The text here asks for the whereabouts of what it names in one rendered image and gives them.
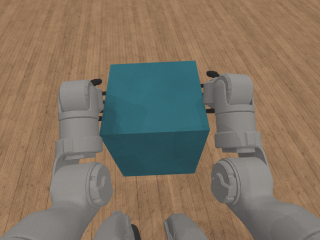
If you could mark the robot left upper arm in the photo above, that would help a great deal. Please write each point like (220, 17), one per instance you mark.
(77, 193)

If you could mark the left robot forearm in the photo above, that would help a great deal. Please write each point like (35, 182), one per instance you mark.
(79, 105)

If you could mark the left robot hand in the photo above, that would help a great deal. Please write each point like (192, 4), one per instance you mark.
(98, 82)

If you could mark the right robot hand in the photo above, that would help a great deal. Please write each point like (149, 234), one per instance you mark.
(212, 74)

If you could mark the robot right upper arm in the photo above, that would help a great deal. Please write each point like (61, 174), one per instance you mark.
(245, 185)

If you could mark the robot left foot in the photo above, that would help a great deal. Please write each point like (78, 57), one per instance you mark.
(136, 232)

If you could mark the carton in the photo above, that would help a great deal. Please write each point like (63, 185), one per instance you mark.
(154, 121)

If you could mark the robot left thigh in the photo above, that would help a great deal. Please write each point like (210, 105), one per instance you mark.
(115, 227)

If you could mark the right robot forearm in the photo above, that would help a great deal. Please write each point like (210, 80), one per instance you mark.
(232, 98)

